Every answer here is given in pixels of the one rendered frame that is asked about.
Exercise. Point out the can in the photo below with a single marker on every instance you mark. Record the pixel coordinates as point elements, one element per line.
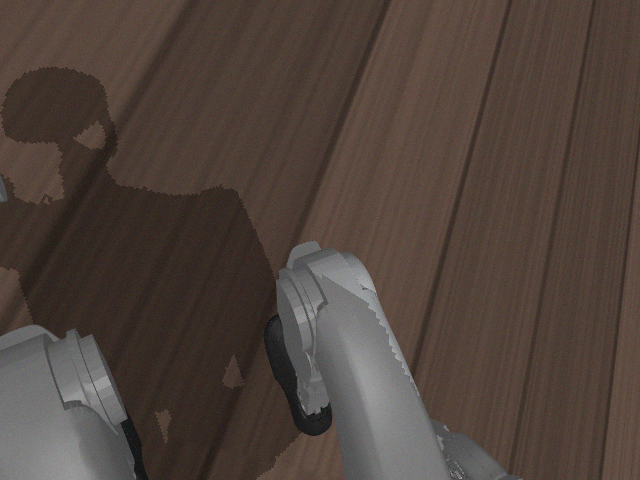
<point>3,194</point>

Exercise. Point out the left robot foot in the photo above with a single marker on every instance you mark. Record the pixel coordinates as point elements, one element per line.
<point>135,447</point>

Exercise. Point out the right robot foot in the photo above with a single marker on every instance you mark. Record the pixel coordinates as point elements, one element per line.
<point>284,373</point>

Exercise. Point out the right robot hand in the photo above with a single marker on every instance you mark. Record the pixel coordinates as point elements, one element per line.
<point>465,459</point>

